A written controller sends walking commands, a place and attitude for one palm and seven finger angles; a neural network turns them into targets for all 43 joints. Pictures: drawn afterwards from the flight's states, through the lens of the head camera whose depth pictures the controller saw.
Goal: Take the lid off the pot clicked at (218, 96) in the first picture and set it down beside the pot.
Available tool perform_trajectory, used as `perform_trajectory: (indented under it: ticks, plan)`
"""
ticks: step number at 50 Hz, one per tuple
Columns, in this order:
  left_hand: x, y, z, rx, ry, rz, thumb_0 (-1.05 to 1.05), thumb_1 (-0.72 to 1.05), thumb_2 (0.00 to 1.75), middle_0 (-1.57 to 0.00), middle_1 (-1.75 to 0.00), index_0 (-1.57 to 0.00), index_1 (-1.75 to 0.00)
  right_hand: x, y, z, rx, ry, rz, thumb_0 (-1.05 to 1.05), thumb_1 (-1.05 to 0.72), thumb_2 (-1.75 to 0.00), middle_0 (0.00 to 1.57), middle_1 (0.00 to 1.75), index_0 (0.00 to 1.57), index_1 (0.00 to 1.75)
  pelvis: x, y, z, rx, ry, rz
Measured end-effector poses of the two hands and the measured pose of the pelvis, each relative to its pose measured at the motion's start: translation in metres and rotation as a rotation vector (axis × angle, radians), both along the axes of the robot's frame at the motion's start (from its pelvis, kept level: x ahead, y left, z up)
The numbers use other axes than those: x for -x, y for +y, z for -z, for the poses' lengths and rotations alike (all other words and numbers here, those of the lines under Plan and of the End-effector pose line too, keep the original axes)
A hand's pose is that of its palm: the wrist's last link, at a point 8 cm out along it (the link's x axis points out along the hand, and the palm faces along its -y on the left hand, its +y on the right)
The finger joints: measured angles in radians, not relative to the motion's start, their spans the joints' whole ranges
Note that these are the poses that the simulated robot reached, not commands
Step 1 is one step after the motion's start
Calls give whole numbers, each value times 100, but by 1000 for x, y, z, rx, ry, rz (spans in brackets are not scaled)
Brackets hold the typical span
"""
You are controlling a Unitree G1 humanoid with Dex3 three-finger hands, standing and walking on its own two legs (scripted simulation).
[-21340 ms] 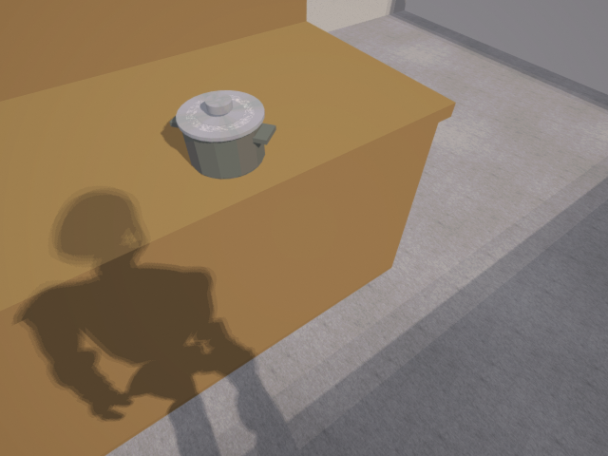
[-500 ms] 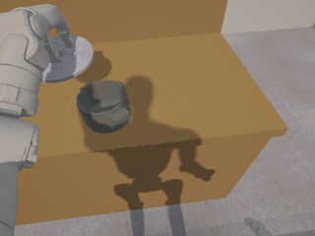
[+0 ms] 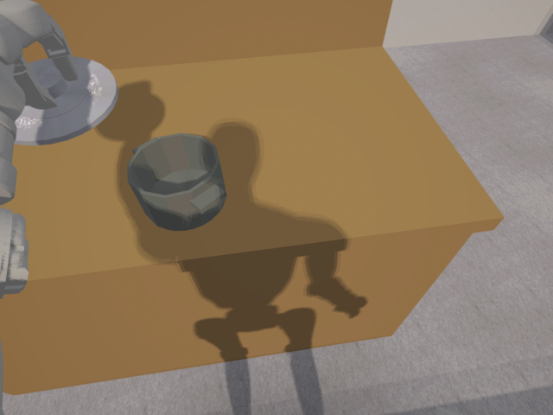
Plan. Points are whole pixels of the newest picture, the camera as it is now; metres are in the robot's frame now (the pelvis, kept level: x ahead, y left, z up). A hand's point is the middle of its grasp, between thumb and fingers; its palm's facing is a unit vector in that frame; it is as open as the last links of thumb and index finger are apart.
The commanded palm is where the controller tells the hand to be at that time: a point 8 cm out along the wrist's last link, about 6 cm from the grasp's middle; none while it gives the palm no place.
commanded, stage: move the lid sideways beside the pot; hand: left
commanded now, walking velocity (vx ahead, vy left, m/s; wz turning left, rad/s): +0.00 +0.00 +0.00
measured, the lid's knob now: (43, 83) +0.49 +0.29 +0.24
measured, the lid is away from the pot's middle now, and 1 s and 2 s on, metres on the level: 0.13 0.24 0.24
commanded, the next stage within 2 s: lower the lid onto the table in 1.04 s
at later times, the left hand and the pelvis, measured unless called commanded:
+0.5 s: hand out of the picture +0.43 +0.34 +0.26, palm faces -0.23 -0.10 -0.97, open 7.7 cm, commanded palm +0.44 +0.34 +0.33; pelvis +0.00 +0.00 +0.00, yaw +0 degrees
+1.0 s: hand out of the picture +0.43 +0.39 +0.26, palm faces -0.24 -0.14 -0.96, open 7.7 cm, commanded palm +0.43 +0.39 +0.33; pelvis +0.00 +0.00 +0.00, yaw +0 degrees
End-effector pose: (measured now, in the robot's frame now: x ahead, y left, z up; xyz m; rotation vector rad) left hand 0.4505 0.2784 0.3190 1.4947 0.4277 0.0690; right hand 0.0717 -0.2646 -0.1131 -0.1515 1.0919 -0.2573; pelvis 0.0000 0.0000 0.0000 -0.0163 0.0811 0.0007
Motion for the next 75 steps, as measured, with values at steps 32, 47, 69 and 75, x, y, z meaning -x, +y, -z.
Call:
perform_trajectory:
  ticks: [32,47,69,75]
  plan:
    - [26,68,4,-17,33,-98,2,16,81,-66,-93,-70,-96,-12,-1,-3,24,30,-24,1,-90,-90,20,30,20,30,0,0,0,11,9,-11]
    - [28,102,3,9,24,-153,2,17,81,-66,-93,-69,-96,18,-8,-1,46,127,27,1,-90,-90,20,30,20,30,-4,2,1,17,25,0]
    - [29,114,18,20,78,-194,2,17,81,-66,-93,-69,-96,12,5,-2,41,90,9,1,-90,-90,20,30,20,30,0,11,3,24,29,-7]
    - [26,108,20,27,64,-162,2,17,81,-66,-93,-69,-96,17,6,-2,40,91,12,1,-90,-90,20,30,20,30,0,13,3,24,28,-7]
